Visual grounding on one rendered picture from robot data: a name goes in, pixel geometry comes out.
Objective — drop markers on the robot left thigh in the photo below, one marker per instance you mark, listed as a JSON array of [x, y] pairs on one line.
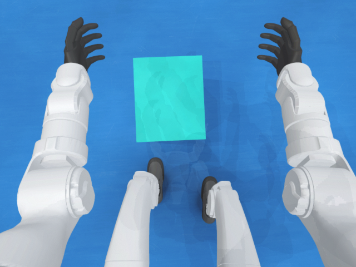
[[129, 245]]

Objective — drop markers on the carton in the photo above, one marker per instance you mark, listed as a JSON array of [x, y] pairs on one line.
[[169, 98]]

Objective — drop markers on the left robot hand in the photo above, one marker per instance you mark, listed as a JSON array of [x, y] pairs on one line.
[[74, 50]]

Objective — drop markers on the robot right upper arm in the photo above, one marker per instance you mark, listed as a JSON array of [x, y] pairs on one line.
[[324, 199]]

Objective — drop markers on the right robot forearm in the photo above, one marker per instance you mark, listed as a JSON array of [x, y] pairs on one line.
[[306, 122]]

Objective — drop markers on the right robot shin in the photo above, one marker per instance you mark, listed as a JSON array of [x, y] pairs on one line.
[[221, 183]]

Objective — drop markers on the robot left upper arm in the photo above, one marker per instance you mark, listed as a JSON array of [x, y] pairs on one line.
[[51, 201]]

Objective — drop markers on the left robot forearm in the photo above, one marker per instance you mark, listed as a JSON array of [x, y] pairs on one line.
[[65, 124]]

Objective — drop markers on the right robot hand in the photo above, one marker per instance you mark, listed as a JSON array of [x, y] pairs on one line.
[[289, 50]]

